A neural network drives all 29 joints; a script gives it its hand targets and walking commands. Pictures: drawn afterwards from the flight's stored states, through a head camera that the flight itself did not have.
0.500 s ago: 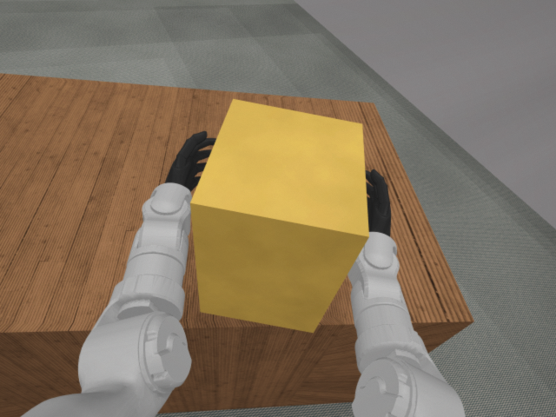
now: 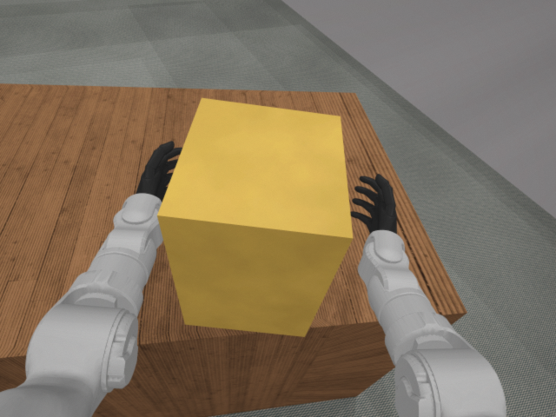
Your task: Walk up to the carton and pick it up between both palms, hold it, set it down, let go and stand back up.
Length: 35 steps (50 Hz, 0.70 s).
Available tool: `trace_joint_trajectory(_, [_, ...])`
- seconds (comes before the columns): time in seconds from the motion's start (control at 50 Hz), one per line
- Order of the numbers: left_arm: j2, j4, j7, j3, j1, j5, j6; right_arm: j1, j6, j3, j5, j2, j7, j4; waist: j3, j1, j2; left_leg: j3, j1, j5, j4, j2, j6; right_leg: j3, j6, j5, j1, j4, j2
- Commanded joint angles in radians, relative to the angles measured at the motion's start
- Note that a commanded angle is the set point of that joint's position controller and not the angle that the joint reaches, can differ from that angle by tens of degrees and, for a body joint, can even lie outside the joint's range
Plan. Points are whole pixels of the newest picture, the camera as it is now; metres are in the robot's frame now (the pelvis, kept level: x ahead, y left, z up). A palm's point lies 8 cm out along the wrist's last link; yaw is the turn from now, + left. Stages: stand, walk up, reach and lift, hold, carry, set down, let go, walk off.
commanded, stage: set down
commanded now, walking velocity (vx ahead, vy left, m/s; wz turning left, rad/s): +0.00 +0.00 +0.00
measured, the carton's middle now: (257, 227) +0.40 +0.04 +0.06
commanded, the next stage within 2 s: none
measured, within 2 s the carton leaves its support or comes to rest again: neither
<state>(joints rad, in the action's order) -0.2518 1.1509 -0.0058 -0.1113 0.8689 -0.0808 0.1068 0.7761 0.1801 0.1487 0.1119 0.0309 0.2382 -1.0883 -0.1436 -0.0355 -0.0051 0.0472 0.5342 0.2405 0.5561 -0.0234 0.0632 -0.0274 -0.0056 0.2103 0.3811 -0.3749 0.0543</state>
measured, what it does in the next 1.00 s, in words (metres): stands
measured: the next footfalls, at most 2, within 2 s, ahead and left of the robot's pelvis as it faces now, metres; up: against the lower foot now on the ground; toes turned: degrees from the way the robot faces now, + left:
none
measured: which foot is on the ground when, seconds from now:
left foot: down 0.00-1.00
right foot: down 0.00-1.00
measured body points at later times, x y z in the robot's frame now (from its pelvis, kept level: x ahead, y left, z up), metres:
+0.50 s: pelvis -0.03 -0.01 +0.01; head -0.03 +0.04 +0.45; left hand +0.43 +0.21 +0.20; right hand +0.41 -0.14 +0.20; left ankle +0.01 +0.07 -0.74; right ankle -0.03 -0.13 -0.74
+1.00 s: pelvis -0.04 -0.01 +0.01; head -0.03 +0.02 +0.46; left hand +0.44 +0.20 +0.23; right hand +0.41 -0.16 +0.22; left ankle +0.01 +0.07 -0.74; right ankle -0.03 -0.13 -0.74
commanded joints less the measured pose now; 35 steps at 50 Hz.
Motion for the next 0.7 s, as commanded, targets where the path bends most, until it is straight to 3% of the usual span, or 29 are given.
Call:
trace_joint_trajectory(0.0, [-0.179, -0.226, 0.024, 0.047, 0.491, -0.075, -0.022, 0.476, -0.040, -0.089, 0.109, 0.139, 0.006, 0.266, -0.683, 0.012, 0.142, -0.057, -0.552, -0.756, 0.043, -0.024, -0.120, -0.002, 0.005, -0.498, -0.115, -0.014, -0.010])
trace_joint_trajectory(0.18, [-0.251, -0.386, 0.048, 0.079, 0.549, -0.143, -0.231, 0.558, -0.242, -0.106, 0.203, 0.228, 0.020, 0.382, -0.592, -0.015, 0.129, -0.062, -0.637, -0.692, -0.013, -0.025, -0.112, -0.002, 0.002, -0.427, -0.130, 0.055, -0.011])
trace_joint_trajectory(0.26, [-0.269, -0.314, 0.046, 0.107, 0.609, -0.151, -0.298, 0.619, -0.328, -0.082, 0.200, 0.238, 0.025, 0.340, -0.459, -0.036, 0.114, -0.060, -0.572, -0.483, -0.074, -0.021, -0.101, 0.006, 0.007, -0.293, -0.143, 0.081, -0.019])
trace_joint_trajectory(0.38, [-0.269, -0.132, 0.019, 0.189, 0.730, -0.194, -0.302, 0.693, -0.410, -0.054, 0.183, 0.231, 0.026, 0.241, -0.340, -0.075, 0.143, -0.093, -0.476, -0.136, -0.158, -0.028, -0.096, 0.010, 0.020, -0.108, -0.093, 0.071, -0.033])
trace_joint_trajectory(0.48, [-0.278, -0.074, 0.000, 0.211, 0.794, -0.214, -0.292, 0.736, -0.435, -0.037, 0.182, 0.238, 0.025, 0.224, -0.387, -0.086, 0.183, -0.106, -0.517, -0.137, -0.158, -0.034, -0.110, -0.002, 0.027, -0.114, -0.058, 0.057, -0.031])
trace_joint_trajectory(0.56, [-0.288, -0.117, -0.011, 0.204, 0.836, -0.219, -0.300, 0.766, -0.439, -0.034, 0.191, 0.253, 0.031, 0.265, -0.465, -0.083, 0.212, -0.108, -0.581, -0.242, -0.133, -0.037, -0.123, -0.012, 0.031, -0.163, -0.035, 0.054, -0.022])
trace_joint_trajectory(0.68, [-0.327, -0.182, -0.021, 0.172, 0.869, -0.224, -0.348, 0.817, -0.462, -0.047, 0.211, 0.265, 0.041, 0.370, -0.539, -0.060, 0.190, -0.093, -0.609, -0.307, -0.114, -0.031, -0.119, -0.014, 0.025, -0.205, -0.047, 0.062, -0.010])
